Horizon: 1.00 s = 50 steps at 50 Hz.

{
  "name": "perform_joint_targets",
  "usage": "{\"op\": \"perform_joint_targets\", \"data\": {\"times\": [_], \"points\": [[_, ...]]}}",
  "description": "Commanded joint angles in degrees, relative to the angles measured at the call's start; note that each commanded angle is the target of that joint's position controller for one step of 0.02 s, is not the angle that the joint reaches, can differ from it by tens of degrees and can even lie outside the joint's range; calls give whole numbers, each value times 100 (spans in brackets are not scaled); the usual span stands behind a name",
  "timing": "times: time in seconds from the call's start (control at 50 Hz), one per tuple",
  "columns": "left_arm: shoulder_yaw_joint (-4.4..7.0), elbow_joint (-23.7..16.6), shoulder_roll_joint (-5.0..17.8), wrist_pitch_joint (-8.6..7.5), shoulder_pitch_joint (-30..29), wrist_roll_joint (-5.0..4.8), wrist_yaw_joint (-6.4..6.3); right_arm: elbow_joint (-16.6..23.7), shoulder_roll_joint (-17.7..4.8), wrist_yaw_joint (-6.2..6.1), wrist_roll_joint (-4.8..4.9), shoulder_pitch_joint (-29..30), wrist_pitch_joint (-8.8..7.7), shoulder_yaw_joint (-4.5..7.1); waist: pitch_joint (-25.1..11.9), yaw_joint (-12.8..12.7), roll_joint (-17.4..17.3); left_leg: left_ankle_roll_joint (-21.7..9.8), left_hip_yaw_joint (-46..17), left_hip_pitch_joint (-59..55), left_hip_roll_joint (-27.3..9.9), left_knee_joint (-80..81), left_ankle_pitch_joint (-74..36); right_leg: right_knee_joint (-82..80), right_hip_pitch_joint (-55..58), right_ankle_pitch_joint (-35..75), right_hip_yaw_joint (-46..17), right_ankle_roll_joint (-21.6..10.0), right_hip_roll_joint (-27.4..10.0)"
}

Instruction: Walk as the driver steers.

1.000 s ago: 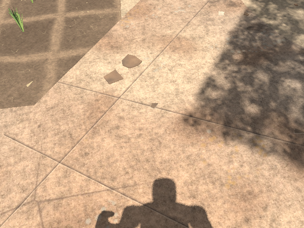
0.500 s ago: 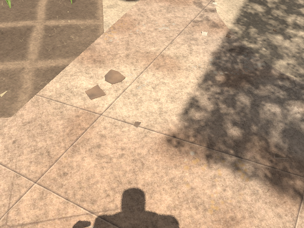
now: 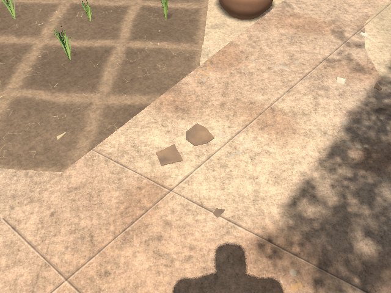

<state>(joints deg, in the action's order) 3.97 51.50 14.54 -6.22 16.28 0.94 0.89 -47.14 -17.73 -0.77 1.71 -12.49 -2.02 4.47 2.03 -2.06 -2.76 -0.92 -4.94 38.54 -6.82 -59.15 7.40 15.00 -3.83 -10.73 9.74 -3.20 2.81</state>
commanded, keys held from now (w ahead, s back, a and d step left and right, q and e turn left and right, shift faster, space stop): no key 1.00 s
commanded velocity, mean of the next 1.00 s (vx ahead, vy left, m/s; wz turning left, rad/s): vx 0.11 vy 0.00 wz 0.09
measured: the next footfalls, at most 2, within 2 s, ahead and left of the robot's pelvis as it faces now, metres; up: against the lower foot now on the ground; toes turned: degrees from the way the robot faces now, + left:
left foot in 0.22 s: +0.30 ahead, +0.13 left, +0.00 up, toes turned +5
right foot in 0.56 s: +0.27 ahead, -0.12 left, +0.00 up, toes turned +4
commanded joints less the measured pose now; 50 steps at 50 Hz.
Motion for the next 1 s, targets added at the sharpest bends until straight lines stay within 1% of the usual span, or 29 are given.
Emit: {"op": "perform_joint_targets", "data": {"times": [0.02,0.06,0.08,0.12,0.16,0.18,0.2,0.22,0.24,0.26,0.28,0.3,0.32,0.34,0.36,0.4,0.44,0.48,0.52,0.54,0.56,0.58,0.6,0.62,0.64,0.68,0.72,0.84,1.0], "points": [[113,-381,742,-96,-605,15,-81,339,-120,73,-88,13,-77,-3,363,238,414,62,-45,-251,-45,1063,-928,-935,-689,1761,-398,-686,-1453],[123,-290,864,-32,-393,-29,-135,533,78,168,-170,527,-136,-106,387,40,347,69,410,-551,104,1833,-1272,-788,-609,2675,-141,-667,-1429],[127,-218,918,15,-240,-58,-155,617,121,211,-178,695,-149,-135,355,-35,316,59,495,-597,159,2081,-1325,-661,-410,2959,-120,-675,-1488],[144,-87,1015,125,-47,-130,-171,739,66,283,-167,821,-148,-139,227,-60,410,-23,526,-598,263,2454,-1173,-316,143,3361,-151,-646,-1638],[179,-24,1139,234,-71,-202,-189,818,-137,329,-188,741,-146,-82,16,85,598,-188,564,-766,431,2670,-682,188,599,3932,-239,-540,-1761],[197,-20,1189,282,-140,-225,-208,782,-299,336,-210,494,-155,-19,-189,259,684,-281,624,-1095,566,2789,-507,603,741,4301,-274,-449,-1742],[191,-29,1174,333,-251,-235,-225,641,-481,328,-223,-25,-181,78,-496,573,636,-413,717,-1773,738,3152,-795,1342,744,4415,-186,-291,-1570],[149,-27,1056,347,-53,-166,-228,535,-821,260,-235,-444,-194,199,-886,727,301,-559,537,-2783,630,3408,-2524,2332,351,3788,-6,-4,-1217],[1,-131,664,285,432,43,-177,534,-1284,154,-395,-781,-124,264,-1768,553,-722,-1285,-929,-4946,-680,2599,-5463,4183,-1419,828,17,346,-679],[-180,97,277,266,933,-42,-61,534,-820,142,-370,-681,-106,68,-2881,355,-1081,-2309,-2509,-5741,-1806,2890,-5898,5556,-2155,-2977,-943,577,-124],[-15,149,821,301,568,-234,-14,597,-521,198,-282,-557,-61,-16,-2813,552,-327,-2129,-2082,-5162,-1476,3150,-4937,5739,-2120,-2998,-1620,545,-405],[-8,-41,828,357,16,-339,-32,607,-472,214,-217,-88,-55,-36,-1894,466,-221,-1835,-1472,-4494,-1201,3355,-3977,5618,-2564,-2826,-1438,521,-582],[-13,-43,723,436,-212,-272,-113,596,-359,225,-204,255,-67,-72,-1208,339,111,-1589,-1132,-3655,-955,3651,-3117,5187,-2676,-2557,-1330,536,-725],[17,0,738,546,-230,-194,-205,597,-261,207,-226,542,-73,-96,-920,169,84,-1410,-872,-2916,-780,3922,-2410,4728,-2333,-2212,-1338,569,-860],[3,66,661,643,-66,-167,-251,584,-358,198,-291,733,-50,-57,-782,5,-131,-1307,-659,-2303,-600,4158,-1894,4368,-1856,-1864,-1209,622,-809],[-23,179,527,727,126,-120,-337,551,-354,159,-361,867,-42,-40,-831,-72,-324,-1340,-494,-1942,-512,4330,-1445,3767,-1405,-1626,-1107,693,-734],[-40,192,512,753,23,-98,-376,463,-320,113,-344,861,-42,-48,-964,-9,-378,-1296,-432,-1931,-483,4408,-776,3135,-1134,-1186,-1108,666,-741],[-33,208,549,760,-125,-89,-360,365,-306,60,-308,888,-1,-64,-928,29,-408,-1163,-417,-1844,-432,4491,292,2607,-880,-662,-1057,608,-706],[-40,279,502,733,-103,-29,-312,282,-240,33,-247,988,54,-101,-738,-85,-371,-888,-317,-1567,-248,4447,1488,1827,-441,-61,-895,488,-583],[-45,296,508,717,-129,35,-289,193,-117,31,-231,876,67,-144,-599,-92,-288,-644,-253,-1458,-94,4401,2003,1443,-293,109,-911,398,-590],[-44,245,642,691,-197,87,-286,91,-6,35,-256,700,71,-183,-372,-21,-59,-357,-153,-1404,95,4208,2222,1018,-351,232,-1274,253,-893],[27,198,1055,671,-396,11,-315,67,-52,35,-288,466,77,-150,-120,313,536,-116,182,-1599,467,3941,2029,825,-920,-314,-1558,55,-1161],[1,274,897,636,-570,-35,-295,48,29,8,-304,506,92,-165,-40,385,1031,22,444,-2332,643,3725,1352,536,-1748,-1490,-1592,-15,-1065],[-62,266,668,576,-707,-11,-278,25,-44,-17,-295,599,104,-148,27,363,1079,28,451,-2765,625,3511,893,338,-2069,-1781,-1559,98,-976],[-91,300,592,520,-775,15,-265,-26,-70,-43,-273,575,121,-129,7,386,1075,-22,442,-2943,587,3426,625,303,-2109,-1577,-1509,215,-935],[-106,370,589,422,-725,-24,-246,-145,-145,-60,-277,504,141,-105,-68,334,856,-115,373,-2886,525,3433,254,494,-1729,-829,-1393,322,-841],[-108,490,623,395,-512,-72,-256,-233,-118,-40,-253,523,122,-105,-225,233,604,-136,364,-2833,494,3434,-122,707,-1328,-170,-1311,300,-786],[-135,660,582,472,-425,-89,-275,-507,-121,-51,-194,527,141,-91,-415,143,328,-82,402,-2950,471,3344,-847,916,-866,789,-1185,218,-692],[-150,797,541,543,-512,-91,-260,-845,-200,-121,-177,484,216,-81,-366,167,286,-48,408,-3077,434,3331,-1051,882,-724,1087,-1104,206,-612]]}}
